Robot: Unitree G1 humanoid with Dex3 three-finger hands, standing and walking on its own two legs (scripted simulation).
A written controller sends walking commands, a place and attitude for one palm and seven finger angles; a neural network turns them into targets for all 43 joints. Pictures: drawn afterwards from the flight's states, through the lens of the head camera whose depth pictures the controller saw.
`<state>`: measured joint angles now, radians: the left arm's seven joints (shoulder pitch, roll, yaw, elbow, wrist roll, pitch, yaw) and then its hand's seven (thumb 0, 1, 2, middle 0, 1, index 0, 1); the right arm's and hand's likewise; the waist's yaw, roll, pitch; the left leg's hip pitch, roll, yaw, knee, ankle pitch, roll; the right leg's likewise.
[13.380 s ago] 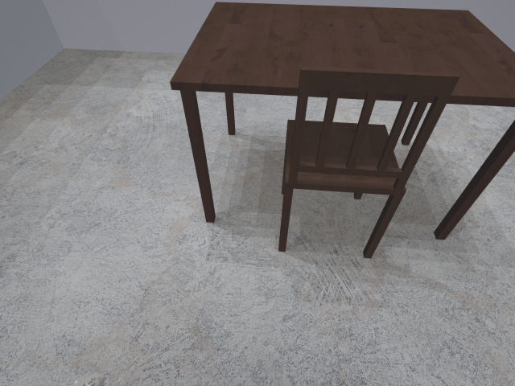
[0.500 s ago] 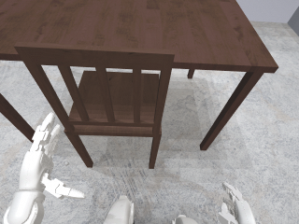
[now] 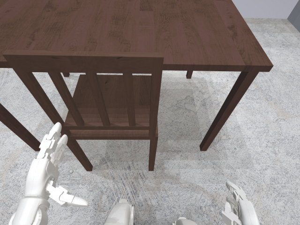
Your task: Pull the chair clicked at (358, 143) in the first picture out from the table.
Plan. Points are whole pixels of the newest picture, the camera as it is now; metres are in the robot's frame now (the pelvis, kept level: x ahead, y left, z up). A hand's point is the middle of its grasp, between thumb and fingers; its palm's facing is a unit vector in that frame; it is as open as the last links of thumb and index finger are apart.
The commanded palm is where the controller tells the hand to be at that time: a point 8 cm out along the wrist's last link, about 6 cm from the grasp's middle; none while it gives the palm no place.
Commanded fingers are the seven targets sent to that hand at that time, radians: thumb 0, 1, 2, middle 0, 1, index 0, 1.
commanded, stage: aim the fingers beside a spindle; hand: left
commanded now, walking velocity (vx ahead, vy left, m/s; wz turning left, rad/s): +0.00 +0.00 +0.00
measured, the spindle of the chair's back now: (100, 102) +0.49 +0.20 -0.01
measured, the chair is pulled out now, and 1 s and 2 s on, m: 0.00 0.00 0.00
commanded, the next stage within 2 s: none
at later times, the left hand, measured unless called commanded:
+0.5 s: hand (77, 159) +0.27 +0.20 +0.03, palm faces +0.07 -1.00 -0.05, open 16.9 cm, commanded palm +0.25 +0.25 +0.03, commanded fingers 0.00 -0.50 0.30 -0.06 -0.08 -0.06 -0.08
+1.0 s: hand (88, 151) +0.30 +0.19 +0.00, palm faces +0.03 -1.00 -0.01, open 17.0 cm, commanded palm +0.28 +0.24 +0.01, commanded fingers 0.00 -0.50 0.30 -0.06 -0.08 -0.06 -0.08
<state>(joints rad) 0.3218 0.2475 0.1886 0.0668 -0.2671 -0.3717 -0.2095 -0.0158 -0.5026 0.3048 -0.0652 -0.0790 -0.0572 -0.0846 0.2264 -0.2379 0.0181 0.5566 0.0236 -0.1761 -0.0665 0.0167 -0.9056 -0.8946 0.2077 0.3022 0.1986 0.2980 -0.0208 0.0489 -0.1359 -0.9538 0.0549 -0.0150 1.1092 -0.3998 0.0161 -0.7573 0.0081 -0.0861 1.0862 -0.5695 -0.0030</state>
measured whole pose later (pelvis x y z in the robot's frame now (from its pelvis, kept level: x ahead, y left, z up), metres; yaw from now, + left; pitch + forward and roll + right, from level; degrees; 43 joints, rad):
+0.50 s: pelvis +0.01 -0.01 -0.01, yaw +0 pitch +17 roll -3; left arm 0.22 0.24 0.23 0.16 -0.27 -0.42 -0.22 -0.02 -0.50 0.30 -0.07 -0.08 -0.06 -0.08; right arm 0.22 -0.25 0.00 0.58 0.01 -0.15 -0.05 0.02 -0.91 -0.89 0.21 0.30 0.20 0.30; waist -0.02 0.04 -0.15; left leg -1.02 0.06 -0.01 1.16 -0.44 0.00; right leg -0.82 0.01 -0.08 1.15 -0.61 -0.01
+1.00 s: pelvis +0.00 +0.00 -0.03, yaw -1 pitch +19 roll -4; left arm 0.04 0.23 0.18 0.29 -0.23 -0.42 -0.17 -0.02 -0.50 0.30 -0.06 -0.08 -0.06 -0.08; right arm 0.21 -0.24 0.01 0.58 0.00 -0.11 -0.05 0.01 -0.91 -0.89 0.21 0.30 0.20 0.30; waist -0.03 0.04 -0.16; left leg -1.12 0.06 0.00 1.23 -0.44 0.02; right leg -0.93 0.01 -0.07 1.22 -0.61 0.00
